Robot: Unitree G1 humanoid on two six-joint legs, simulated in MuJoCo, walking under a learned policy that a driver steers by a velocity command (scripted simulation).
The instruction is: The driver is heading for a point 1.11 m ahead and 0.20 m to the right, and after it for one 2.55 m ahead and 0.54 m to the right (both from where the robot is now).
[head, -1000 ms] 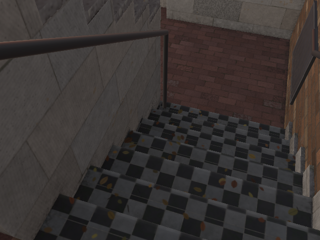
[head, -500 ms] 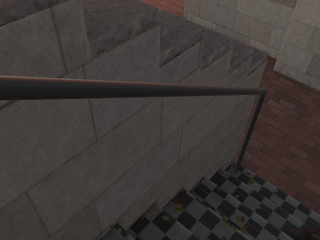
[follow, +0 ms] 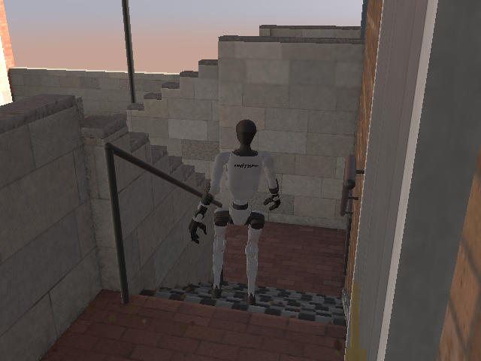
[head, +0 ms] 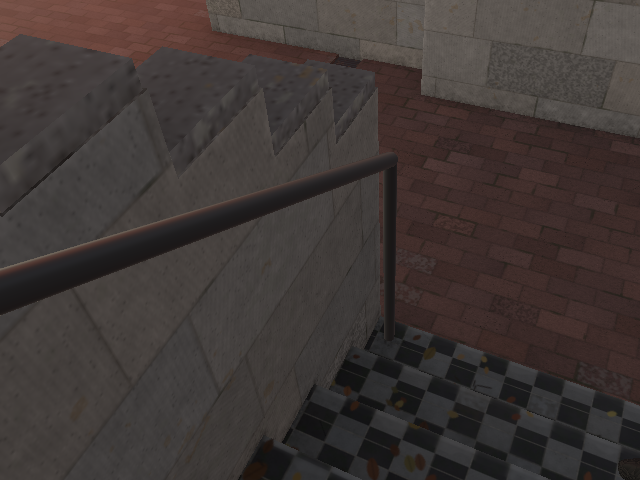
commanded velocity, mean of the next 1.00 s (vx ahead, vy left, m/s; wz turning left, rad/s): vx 0.98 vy -0.06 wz -0.21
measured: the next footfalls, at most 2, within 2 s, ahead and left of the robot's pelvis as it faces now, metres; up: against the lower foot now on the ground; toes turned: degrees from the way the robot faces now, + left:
left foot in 0.16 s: +0.16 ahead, +0.07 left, -0.18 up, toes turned -6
right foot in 0.44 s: +0.44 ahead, -0.21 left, -0.34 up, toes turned -33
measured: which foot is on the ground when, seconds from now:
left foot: up 0.00-0.14, down 0.16-0.44, up 0.46-0.76, down 0.78-1.00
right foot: down 0.00-0.14, up 0.16-0.42, down 0.44-0.76, up 0.78-1.00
